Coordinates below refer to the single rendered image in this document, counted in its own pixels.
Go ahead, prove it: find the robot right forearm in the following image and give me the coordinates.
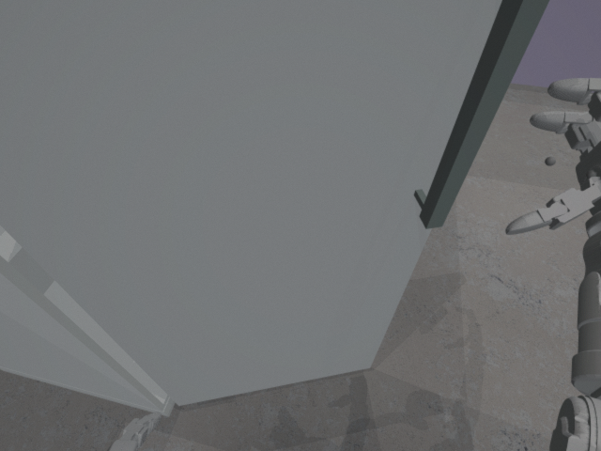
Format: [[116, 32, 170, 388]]
[[571, 210, 601, 400]]

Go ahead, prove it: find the right robot hand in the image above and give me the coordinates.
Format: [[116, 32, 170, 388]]
[[505, 78, 601, 235]]

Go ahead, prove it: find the left robot hand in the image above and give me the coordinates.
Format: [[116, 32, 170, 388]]
[[107, 412, 162, 451]]

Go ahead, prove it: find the handle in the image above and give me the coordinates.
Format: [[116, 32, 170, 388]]
[[414, 0, 549, 229]]

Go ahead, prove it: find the fridge door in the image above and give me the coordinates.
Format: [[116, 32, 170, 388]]
[[0, 0, 502, 406]]

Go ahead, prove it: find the right robot upper arm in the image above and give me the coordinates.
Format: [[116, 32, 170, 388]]
[[549, 396, 601, 451]]

